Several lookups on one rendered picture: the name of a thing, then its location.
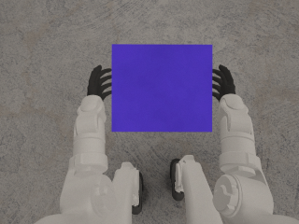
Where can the robot left hand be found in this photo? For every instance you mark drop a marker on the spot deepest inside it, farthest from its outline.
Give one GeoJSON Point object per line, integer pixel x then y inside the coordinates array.
{"type": "Point", "coordinates": [95, 86]}

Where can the robot right shin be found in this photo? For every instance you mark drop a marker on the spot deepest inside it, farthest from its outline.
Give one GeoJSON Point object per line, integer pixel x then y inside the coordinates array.
{"type": "Point", "coordinates": [185, 158]}

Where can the left robot forearm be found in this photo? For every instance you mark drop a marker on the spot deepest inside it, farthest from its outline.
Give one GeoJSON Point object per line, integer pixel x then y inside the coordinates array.
{"type": "Point", "coordinates": [89, 138]}

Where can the carton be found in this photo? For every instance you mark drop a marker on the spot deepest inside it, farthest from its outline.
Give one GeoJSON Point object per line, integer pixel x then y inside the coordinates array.
{"type": "Point", "coordinates": [161, 88]}

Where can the right robot forearm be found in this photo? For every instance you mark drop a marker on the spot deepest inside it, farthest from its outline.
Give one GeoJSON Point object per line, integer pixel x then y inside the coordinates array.
{"type": "Point", "coordinates": [238, 153]}

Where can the right robot upper arm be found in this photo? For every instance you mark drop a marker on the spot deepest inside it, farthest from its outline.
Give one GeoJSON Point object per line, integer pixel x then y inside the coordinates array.
{"type": "Point", "coordinates": [243, 200]}

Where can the robot right hand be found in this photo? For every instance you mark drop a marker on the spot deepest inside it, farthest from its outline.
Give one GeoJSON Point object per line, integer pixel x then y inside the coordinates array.
{"type": "Point", "coordinates": [226, 82]}

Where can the right robot foot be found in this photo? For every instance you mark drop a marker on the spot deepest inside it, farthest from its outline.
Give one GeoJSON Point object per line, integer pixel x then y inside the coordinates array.
{"type": "Point", "coordinates": [177, 195]}

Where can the left robot upper arm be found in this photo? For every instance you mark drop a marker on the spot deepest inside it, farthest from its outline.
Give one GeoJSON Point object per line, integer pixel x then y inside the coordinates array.
{"type": "Point", "coordinates": [87, 200]}

